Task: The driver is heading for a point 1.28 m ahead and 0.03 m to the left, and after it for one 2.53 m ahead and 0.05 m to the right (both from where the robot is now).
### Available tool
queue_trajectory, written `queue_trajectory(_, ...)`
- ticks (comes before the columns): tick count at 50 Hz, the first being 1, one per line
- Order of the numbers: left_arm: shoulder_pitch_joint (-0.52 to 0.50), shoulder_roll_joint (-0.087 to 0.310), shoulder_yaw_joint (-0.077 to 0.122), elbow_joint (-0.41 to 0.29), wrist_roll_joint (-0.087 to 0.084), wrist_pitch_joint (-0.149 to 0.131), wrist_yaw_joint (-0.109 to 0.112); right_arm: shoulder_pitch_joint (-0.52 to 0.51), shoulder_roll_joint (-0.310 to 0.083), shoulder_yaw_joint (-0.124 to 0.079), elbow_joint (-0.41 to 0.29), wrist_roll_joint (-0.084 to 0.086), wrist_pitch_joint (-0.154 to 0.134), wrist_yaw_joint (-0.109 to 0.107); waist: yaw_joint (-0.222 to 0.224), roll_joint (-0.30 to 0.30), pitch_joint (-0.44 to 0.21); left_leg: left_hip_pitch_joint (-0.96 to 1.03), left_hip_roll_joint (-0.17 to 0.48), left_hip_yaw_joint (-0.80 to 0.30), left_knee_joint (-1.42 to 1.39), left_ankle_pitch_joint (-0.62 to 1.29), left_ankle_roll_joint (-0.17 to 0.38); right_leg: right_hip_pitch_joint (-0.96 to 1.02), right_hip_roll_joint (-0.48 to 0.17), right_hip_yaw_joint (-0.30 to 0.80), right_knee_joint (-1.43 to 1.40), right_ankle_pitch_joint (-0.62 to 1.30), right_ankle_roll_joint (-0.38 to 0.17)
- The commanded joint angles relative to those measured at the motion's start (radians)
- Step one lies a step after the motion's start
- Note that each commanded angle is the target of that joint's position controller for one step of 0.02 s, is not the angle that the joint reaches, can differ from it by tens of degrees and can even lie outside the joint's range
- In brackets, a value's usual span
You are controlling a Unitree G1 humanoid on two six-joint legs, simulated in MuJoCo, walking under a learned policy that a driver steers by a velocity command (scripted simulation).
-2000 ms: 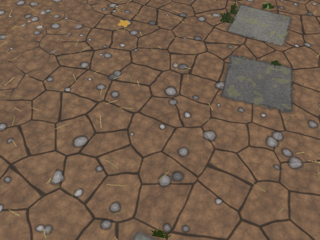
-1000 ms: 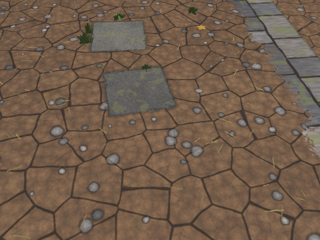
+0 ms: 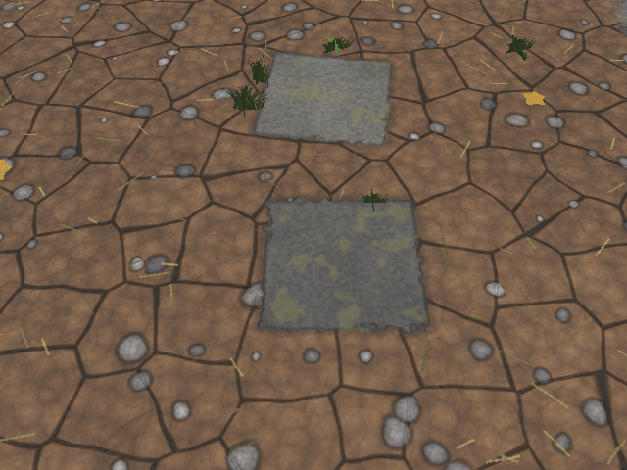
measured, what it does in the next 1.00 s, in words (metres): walks ahead: right foot, then left foot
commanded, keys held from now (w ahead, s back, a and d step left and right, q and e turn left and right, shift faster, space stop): w+q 0.38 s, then w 0.30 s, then w+e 0.32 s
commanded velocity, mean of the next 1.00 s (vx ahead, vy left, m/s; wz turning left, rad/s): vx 0.50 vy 0.00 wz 0.25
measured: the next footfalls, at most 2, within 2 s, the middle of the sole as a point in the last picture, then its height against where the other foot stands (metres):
right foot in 0.38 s outside the picture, level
left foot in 0.88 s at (239, 396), level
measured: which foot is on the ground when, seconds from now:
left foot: down 0.00-0.40, up 0.42-0.86, down 0.88-1.00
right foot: up 0.00-0.36, down 0.38-0.88, up 0.90-1.00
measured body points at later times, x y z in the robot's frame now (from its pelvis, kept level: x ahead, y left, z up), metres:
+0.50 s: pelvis +0.29 -0.04 +0.01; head +0.31 -0.04 +0.46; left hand +0.38 +0.26 -0.08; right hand +0.44 -0.30 -0.11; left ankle +0.15 +0.05 -0.63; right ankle +0.38 -0.13 -0.72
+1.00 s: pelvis +0.52 +0.08 +0.02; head +0.54 +0.10 +0.47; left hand +0.49 +0.37 -0.12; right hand +0.75 -0.13 -0.06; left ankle +0.54 +0.19 -0.72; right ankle +0.47 -0.09 -0.64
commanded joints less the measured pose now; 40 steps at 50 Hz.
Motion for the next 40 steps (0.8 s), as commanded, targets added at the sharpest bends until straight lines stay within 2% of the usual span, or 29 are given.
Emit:
queue_trajectory(1,-0.096,0.135,0.024,-0.143,-0.002,-0.069,-0.006,0.156,-0.146,-0.048,-0.032,-0.002,-0.009,-0.015,-0.068,-0.036,-0.155,0.533,0.294,-0.497,-0.31,0.082,0.206,-0.525,-0.066,0.107,0.094,0.095,-0.007)
queue_trajectory(2,-0.079,0.143,0.031,-0.141,0.013,-0.059,-0.002,0.115,-0.122,-0.039,-0.048,-0.012,-0.009,-0.018,-0.031,-0.011,-0.123,0.424,0.262,-0.434,-0.333,0.173,0.196,-0.452,-0.09,0.108,0.039,0.131,0.005)
queue_trajectory(3,-0.061,0.139,0.033,-0.141,0.02,-0.045,-0.002,0.094,-0.116,-0.037,-0.059,-0.016,-0.008,-0.021,-0.008,0.013,-0.113,0.354,0.24,-0.411,-0.357,0.214,0.197,-0.402,-0.096,0.105,0.011,0.15,0.021)
queue_trajectory(5,-0.044,0.112,0.028,-0.139,0.029,-0.025,0.002,0.091,-0.129,-0.042,-0.053,-0.011,-0.012,-0.029,0.008,0.027,-0.104,0.263,0.218,-0.348,-0.375,0.299,0.203,-0.366,-0.094,0.08,-0.063,0.183,0.059)
queue_trajectory(7,-0.106,0.088,0.019,-0.161,0.031,-0.016,0.007,0.112,-0.154,-0.049,-0.04,-0.008,-0.011,-0.042,-0.007,0.033,-0.078,0.204,0.187,-0.294,-0.38,0.308,0.186,-0.366,-0.08,0.063,-0.191,0.279,0.088)
queue_trajectory(10,-0.233,0.057,0.005,-0.189,0.026,-0.022,0.001,0.154,-0.164,-0.053,-0.02,0.001,0.001,-0.055,-0.061,0.061,-0.068,0.168,0.133,-0.254,-0.354,0.193,0.128,-0.294,-0.032,0.056,-0.447,0.491,0.094)
queue_trajectory(12,-0.294,0.066,0.007,-0.204,0.013,-0.03,-0.007,0.193,-0.174,-0.055,-0.005,0.003,0.008,-0.059,-0.089,0.073,-0.072,0.181,0.145,-0.292,-0.34,0.121,0.111,-0.25,0.0,0.059,-0.538,0.557,0.093)
queue_trajectory(14,-0.313,0.093,0.016,-0.214,0.004,-0.038,-0.016,0.215,-0.167,-0.055,0.006,0.01,0.013,-0.061,-0.09,0.085,-0.073,0.238,0.172,-0.356,-0.292,0.065,0.101,-0.239,0.005,0.09,-0.6,0.537,0.078)
queue_trajectory(16,-0.295,0.123,0.031,-0.213,0.001,-0.046,-0.022,0.212,-0.16,-0.054,0.008,0.009,0.017,-0.064,-0.068,0.106,-0.076,0.294,0.202,-0.426,-0.232,0.042,0.084,-0.214,0.004,0.111,-0.631,0.464,0.05)
queue_trajectory(17,-0.262,0.133,0.038,-0.206,0.0,-0.05,-0.022,0.201,-0.158,-0.055,0.005,0.006,0.02,-0.064,-0.047,0.122,-0.078,0.303,0.207,-0.448,-0.198,0.05,0.074,-0.175,0.004,0.106,-0.641,0.418,0.03)
queue_trajectory(18,-0.189,0.144,0.048,-0.186,0.002,-0.054,-0.018,0.189,-0.139,-0.05,0.001,0.004,0.022,-0.063,-0.006,0.124,-0.098,0.292,0.184,-0.444,-0.142,0.061,0.053,-0.078,0.005,0.088,-0.678,0.413,0.005)
queue_trajectory(19,-0.087,0.176,0.063,-0.172,0.015,-0.06,-0.012,0.194,-0.091,-0.032,-0.007,-0.002,0.02,-0.059,0.044,0.09,-0.182,0.246,0.13,-0.398,0.019,0.055,0.019,0.105,-0.061,0.133,-0.681,0.391,-0.04)
queue_trajectory(20,0.045,0.23,0.074,-0.161,0.025,-0.057,-0.006,0.266,-0.014,-0.006,-0.013,-0.026,0.016,-0.056,0.056,-0.085,-0.331,0.104,0.043,-0.288,0.314,-0.224,-0.026,0.371,-0.251,0.329,-0.66,0.35,-0.107)
queue_trajectory(21,0.118,0.286,0.092,-0.109,0.025,-0.043,-0.018,0.371,-0.014,0.0,-0.04,0.02,0.006,-0.056,0.01,-0.417,-0.381,-0.233,-0.031,-0.194,0.6,-0.444,-0.071,0.556,-0.42,0.837,-0.815,0.012,-0.262)
queue_trajectory(22,0.077,0.183,0.07,-0.13,0.008,-0.043,-0.024,0.331,-0.118,-0.02,-0.003,0.029,0.006,-0.062,0.042,-0.228,-0.267,-0.315,0.033,-0.236,0.696,-0.371,-0.085,0.476,-0.386,0.834,-0.873,-0.18,-0.236)
queue_trajectory(23,0.034,0.132,0.055,-0.133,0.009,-0.037,-0.021,0.218,-0.151,-0.03,-0.018,0.019,0.009,-0.061,0.059,-0.139,-0.158,-0.327,0.062,-0.206,0.708,-0.28,-0.088,0.37,-0.34,0.659,-0.869,-0.105,-0.196)
queue_trajectory(24,-0.007,0.115,0.045,-0.136,0.019,-0.033,-0.022,0.157,-0.138,-0.028,-0.029,0.003,0.011,-0.062,0.047,-0.069,-0.101,-0.292,0.09,-0.183,0.678,-0.223,-0.091,0.261,-0.293,0.532,-0.875,0.048,-0.184)
queue_trajectory(25,-0.032,0.098,0.039,-0.126,0.023,-0.031,-0.02,0.123,-0.121,-0.028,-0.042,-0.007,0.007,-0.059,0.031,-0.07,-0.063,-0.276,0.115,-0.183,0.619,-0.18,-0.091,0.194,-0.259,0.451,-0.888,0.161,-0.189)
queue_trajectory(26,-0.041,0.087,0.034,-0.12,0.027,-0.033,-0.017,0.126,-0.101,-0.026,-0.044,-0.003,0.005,-0.052,0.01,-0.099,-0.055,-0.228,0.137,-0.173,0.576,-0.157,-0.09,0.148,-0.228,0.383,-0.907,0.241,-0.182)
queue_trajectory(28,-0.031,0.08,0.033,-0.101,0.016,-0.038,-0.017,0.138,-0.065,-0.017,-0.038,-0.001,0.006,-0.045,-0.004,-0.12,-0.066,-0.197,0.147,-0.136,0.5,-0.148,-0.095,0.128,-0.206,0.307,-0.934,0.345,-0.197)
queue_trajectory(31,-0.01,0.128,0.045,-0.075,0.004,-0.037,-0.014,0.059,-0.032,0.001,-0.064,-0.014,0.001,-0.039,0.009,-0.093,-0.049,-0.216,0.168,-0.098,0.327,-0.071,-0.113,0.125,-0.218,0.239,-0.976,0.451,-0.225)
queue_trajectory(33,0.0,0.147,0.048,-0.061,0.0,-0.029,-0.012,0.002,-0.017,0.011,-0.073,-0.013,-0.008,-0.031,0.028,-0.087,-0.043,-0.184,0.167,-0.077,0.195,0.034,-0.116,0.12,-0.201,0.18,-0.988,0.477,-0.214)
queue_trajectory(35,0.026,0.157,0.048,-0.044,-0.008,-0.02,-0.011,-0.065,-0.015,0.014,-0.085,-0.009,-0.016,-0.024,0.051,-0.087,-0.031,-0.123,0.147,-0.053,0.079,0.118,-0.12,0.102,-0.181,0.14,-0.984,0.492,-0.198)
queue_trajectory(37,0.073,0.165,0.049,-0.021,-0.016,-0.01,-0.012,-0.12,-0.024,0.011,-0.101,-0.003,-0.024,-0.018,0.066,-0.087,-0.021,-0.078,0.122,-0.044,0.007,0.153,-0.123,0.108,-0.19,0.15,-0.969,0.499,-0.192)
queue_trajectory(40,0.092,0.185,0.055,-0.004,-0.022,0.006,-0.005,-0.137,-0.056,-0.002,-0.114,0.002,-0.036,-0.008,0.041,-0.101,-0.017,-0.017,0.105,-0.06,-0.078,0.12,-0.1,0.153,-0.226,0.197,-0.919,0.5,-0.168)
Velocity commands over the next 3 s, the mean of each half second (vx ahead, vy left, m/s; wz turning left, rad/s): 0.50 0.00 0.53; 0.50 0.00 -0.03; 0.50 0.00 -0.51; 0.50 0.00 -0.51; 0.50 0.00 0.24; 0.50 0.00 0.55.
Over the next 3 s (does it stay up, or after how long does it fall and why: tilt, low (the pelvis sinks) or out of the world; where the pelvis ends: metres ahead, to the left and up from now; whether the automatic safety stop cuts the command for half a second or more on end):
stays up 1.57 0.01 0.01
